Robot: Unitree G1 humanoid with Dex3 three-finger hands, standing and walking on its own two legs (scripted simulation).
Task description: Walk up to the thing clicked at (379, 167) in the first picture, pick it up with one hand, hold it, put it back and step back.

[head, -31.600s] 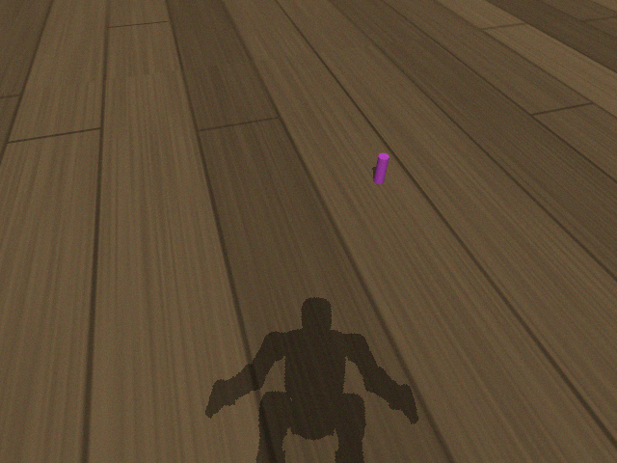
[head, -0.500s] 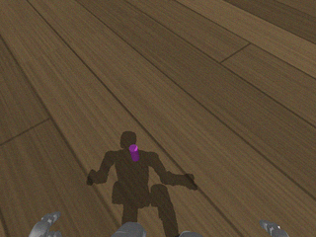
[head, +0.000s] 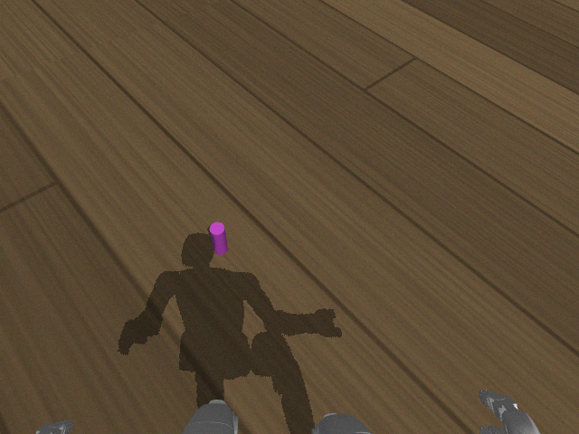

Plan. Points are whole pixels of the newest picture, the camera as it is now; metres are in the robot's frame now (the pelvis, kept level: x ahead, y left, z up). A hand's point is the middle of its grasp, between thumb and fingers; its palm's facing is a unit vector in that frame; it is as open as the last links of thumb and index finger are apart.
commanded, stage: step back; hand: left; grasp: from the side
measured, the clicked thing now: (219, 239) +0.74 +0.24 -0.68
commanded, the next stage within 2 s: stand in 1.94 s
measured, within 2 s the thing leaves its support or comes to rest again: neither
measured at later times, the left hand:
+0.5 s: hand out of the picture -0.03 +0.22 -0.15, palm faces +0.09 -0.92 -0.37, open 7.4 cm
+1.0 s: hand out of the picture -0.28 +0.15 -0.12, palm faces +0.08 -0.89 -0.46, open 7.4 cm
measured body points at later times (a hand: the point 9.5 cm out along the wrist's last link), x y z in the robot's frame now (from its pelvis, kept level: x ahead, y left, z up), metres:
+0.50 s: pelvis -0.16 -0.06 -0.01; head -0.09 -0.03 +0.43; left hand -0.04 +0.26 -0.12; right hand -0.06 -0.36 -0.12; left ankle -0.16 +0.05 -0.72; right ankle -0.06 -0.15 -0.71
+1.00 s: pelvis -0.29 -0.13 +0.00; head -0.27 -0.16 +0.45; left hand -0.28 +0.19 -0.09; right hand -0.17 -0.44 -0.13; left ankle -0.27 +0.03 -0.67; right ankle -0.29 -0.24 -0.72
